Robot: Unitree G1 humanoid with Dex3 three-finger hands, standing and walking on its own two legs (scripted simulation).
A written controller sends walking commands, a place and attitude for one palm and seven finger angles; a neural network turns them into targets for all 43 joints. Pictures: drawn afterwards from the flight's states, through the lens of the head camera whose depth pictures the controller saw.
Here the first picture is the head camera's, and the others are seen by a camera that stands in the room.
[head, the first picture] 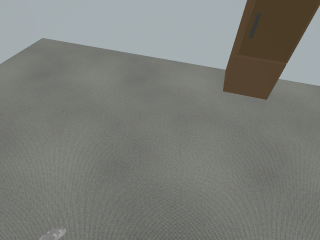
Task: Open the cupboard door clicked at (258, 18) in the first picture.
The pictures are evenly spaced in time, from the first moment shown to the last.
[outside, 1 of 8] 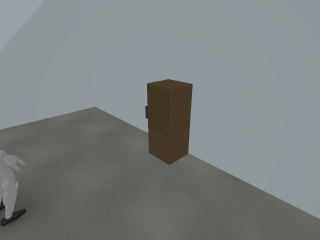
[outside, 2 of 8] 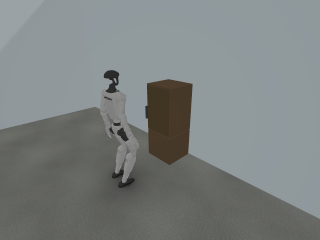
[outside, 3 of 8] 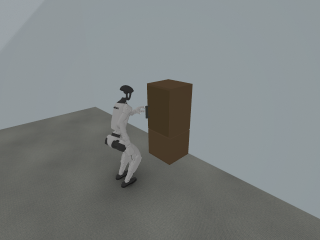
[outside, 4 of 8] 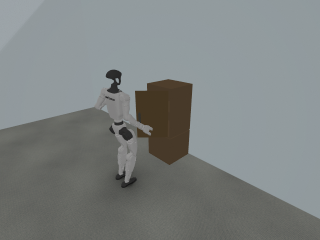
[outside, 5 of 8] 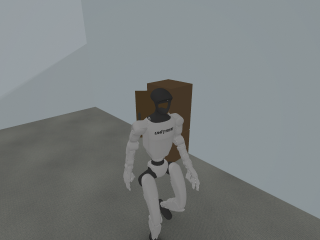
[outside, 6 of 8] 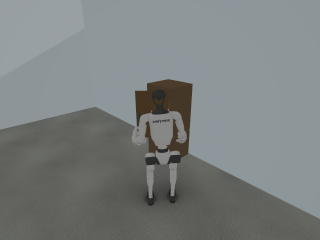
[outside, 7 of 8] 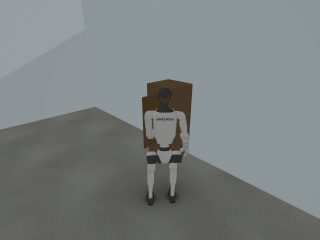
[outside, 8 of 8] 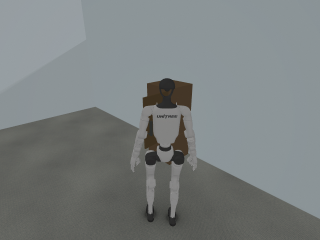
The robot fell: no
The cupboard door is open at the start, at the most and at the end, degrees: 0 93 93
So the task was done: yes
